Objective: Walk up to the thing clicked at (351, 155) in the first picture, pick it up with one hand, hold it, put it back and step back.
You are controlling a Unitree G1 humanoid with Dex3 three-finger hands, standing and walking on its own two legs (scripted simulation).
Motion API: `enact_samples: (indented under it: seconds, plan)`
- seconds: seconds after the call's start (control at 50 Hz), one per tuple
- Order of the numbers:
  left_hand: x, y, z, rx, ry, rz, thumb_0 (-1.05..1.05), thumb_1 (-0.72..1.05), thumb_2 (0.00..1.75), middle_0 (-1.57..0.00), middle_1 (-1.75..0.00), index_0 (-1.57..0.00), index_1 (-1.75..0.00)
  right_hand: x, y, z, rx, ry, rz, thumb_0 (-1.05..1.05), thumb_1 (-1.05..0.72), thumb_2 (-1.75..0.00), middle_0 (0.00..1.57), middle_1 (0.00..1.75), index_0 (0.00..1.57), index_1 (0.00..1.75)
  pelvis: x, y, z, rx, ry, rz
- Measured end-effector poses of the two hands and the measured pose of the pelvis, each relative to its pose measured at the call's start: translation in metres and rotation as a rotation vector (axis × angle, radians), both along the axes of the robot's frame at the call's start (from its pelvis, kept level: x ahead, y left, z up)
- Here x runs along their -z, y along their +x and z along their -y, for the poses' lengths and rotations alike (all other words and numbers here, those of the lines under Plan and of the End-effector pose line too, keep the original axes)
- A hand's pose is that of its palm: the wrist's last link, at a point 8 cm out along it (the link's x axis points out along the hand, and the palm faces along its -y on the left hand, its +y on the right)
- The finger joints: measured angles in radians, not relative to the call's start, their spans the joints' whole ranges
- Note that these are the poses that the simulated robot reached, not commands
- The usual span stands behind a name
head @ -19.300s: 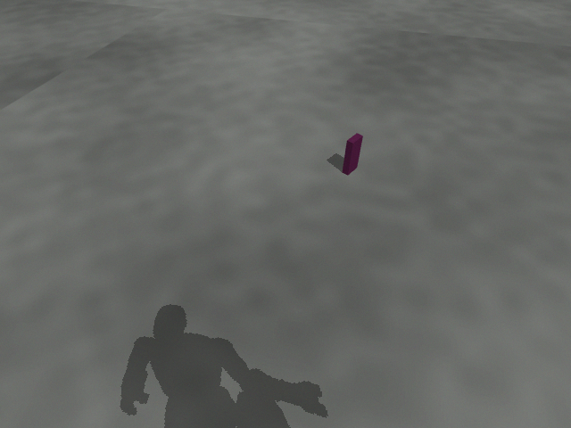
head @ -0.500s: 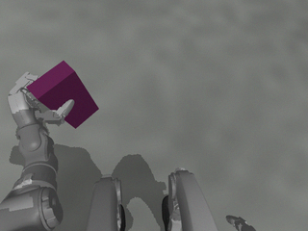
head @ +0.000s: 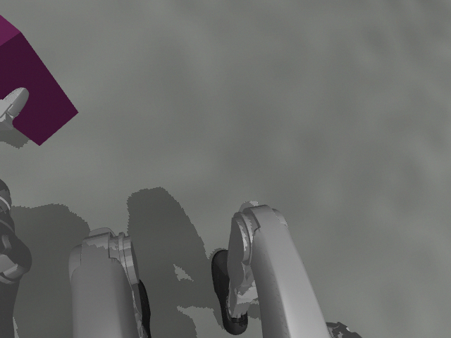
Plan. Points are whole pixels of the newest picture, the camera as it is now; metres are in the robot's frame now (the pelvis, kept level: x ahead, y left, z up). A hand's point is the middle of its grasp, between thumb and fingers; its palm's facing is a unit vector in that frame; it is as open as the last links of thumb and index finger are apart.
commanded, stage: crouch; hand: left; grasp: from the side
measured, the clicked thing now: (22, 92) +0.55 +0.25 -0.07
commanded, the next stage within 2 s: lower in 0.62 s
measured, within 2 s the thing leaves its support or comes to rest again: neither
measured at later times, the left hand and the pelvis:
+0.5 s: hand (5, 105) +0.55 +0.29 -0.11, palm faces +0.35 -0.94 -0.04, open 8.5 cm; pelvis -0.01 +0.01 -0.05, yaw -4 degrees
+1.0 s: hand (28, 120) +0.55 +0.28 -0.18, palm faces +0.33 -0.94 -0.07, open 8.6 cm; pelvis -0.01 +0.01 -0.06, yaw -6 degrees
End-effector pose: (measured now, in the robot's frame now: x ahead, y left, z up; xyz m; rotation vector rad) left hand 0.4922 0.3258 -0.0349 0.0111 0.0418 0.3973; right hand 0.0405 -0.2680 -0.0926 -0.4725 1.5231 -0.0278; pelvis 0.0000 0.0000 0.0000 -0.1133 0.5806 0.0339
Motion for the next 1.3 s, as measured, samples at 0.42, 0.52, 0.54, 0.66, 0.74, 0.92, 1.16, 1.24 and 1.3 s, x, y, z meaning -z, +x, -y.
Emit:
enact_samples:
  seconds: [0.42, 0.52, 0.54, 0.66, 0.74, 0.92, 1.16, 1.24, 1.3]
  plan:
    - [0.065, 0.012, -0.008, 0.036, 0.031, -0.016, 0.0, -0.31, 0.99, -0.92, -1.26, -0.9, -1.25, 0.021, -0.015, 0.003, -0.086, -0.059, -0.085, 0.0, -0.88, -0.9, 0.2, 0.3, 0.2, 0.3, 0.043, -0.006, -0.005, 0.022, -0.058, 0.072]
    - [0.078, 0.015, -0.008, 0.04, 0.021, -0.018, -0.01, -0.32, 1.0, -0.91, -1.28, -0.89, -1.26, 0.02, -0.014, 0.003, -0.105, -0.077, -0.086, 0.0, -0.88, -0.9, 0.2, 0.3, 0.2, 0.3, 0.049, -0.006, -0.006, 0.028, -0.069, 0.086]
    - [0.08, 0.015, -0.008, 0.042, 0.023, -0.019, -0.01, -0.32, 1.0, -0.91, -1.28, -0.89, -1.27, 0.019, -0.013, 0.003, -0.109, -0.08, -0.087, 0.0, -0.88, -0.9, 0.2, 0.3, 0.2, 0.3, 0.049, -0.006, -0.006, 0.029, -0.071, 0.089]
    - [0.091, 0.016, -0.01, 0.043, 0.033, -0.026, -0.01, -0.32, 1.01, -0.9, -1.3, -0.88, -1.28, 0.018, -0.013, 0.002, -0.131, -0.09, -0.098, 0.0, -0.88, -0.9, 0.2, 0.3, 0.2, 0.3, 0.052, -0.006, -0.008, 0.032, -0.085, 0.099]
    - [0.096, 0.018, -0.01, 0.052, 0.045, -0.028, -0.01, -0.33, 1.02, -0.9, -1.31, -0.88, -1.29, 0.018, -0.013, 0.0, -0.14, -0.09, -0.11, 0.0, -0.88, -0.9, 0.2, 0.3, 0.2, 0.3, 0.053, -0.005, -0.009, 0.032, -0.09, 0.101]
    - [0.119, 0.017, -0.004, 0.044, 0.012, -0.058, -0.01, -0.35, 1.04, -0.91, -1.31, -0.89, -1.3, 0.016, -0.011, -0.002, -0.172, -0.099, -0.119, 0.0, -0.88, -0.9, 0.2, 0.3, 0.2, 0.3, 0.056, -0.005, -0.01, 0.041, -0.105, 0.122]
    - [0.153, 0.022, -0.001, 0.019, 0.02, -0.043, -0.02, -0.37, 1.06, -0.91, -1.33, -0.89, -1.31, 0.011, -0.011, -0.002, -0.243, -0.137, -0.171, 0.0, -0.88, -0.9, 0.2, 0.3, 0.2, 0.3, 0.063, -0.006, -0.011, 0.059, -0.13, 0.158]
    - [0.155, 0.026, -0.004, 0.028, 0.046, -0.049, -0.02, -0.38, 1.07, -0.92, -1.33, -0.9, -1.31, 0.011, -0.011, -0.001, -0.261, -0.145, -0.188, 0.0, -0.88, -0.9, 0.2, 0.3, 0.2, 0.3, 0.063, -0.005, -0.012, 0.062, -0.139, 0.161]
    - [0.158, 0.026, -0.005, 0.038, 0.057, -0.066, -0.02, -0.38, 1.07, -0.92, -1.34, -0.9, -1.32, 0.011, -0.01, -0.002, -0.272, -0.145, -0.195, 0.0, -0.88, -0.9, 0.2, 0.3, 0.2, 0.3, 0.063, -0.005, -0.013, 0.064, -0.144, 0.163]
